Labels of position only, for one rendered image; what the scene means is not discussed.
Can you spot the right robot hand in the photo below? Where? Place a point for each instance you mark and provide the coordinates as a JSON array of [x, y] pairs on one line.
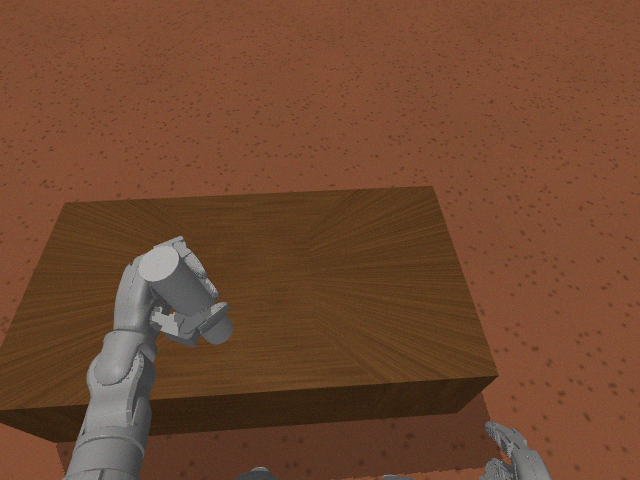
[[526, 464]]

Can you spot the left robot arm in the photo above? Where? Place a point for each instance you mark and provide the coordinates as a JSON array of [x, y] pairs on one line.
[[112, 441]]

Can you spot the left robot hand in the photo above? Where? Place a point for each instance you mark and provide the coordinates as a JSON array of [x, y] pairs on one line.
[[139, 307]]

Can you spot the can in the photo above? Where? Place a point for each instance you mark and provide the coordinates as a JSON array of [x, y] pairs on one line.
[[168, 274]]

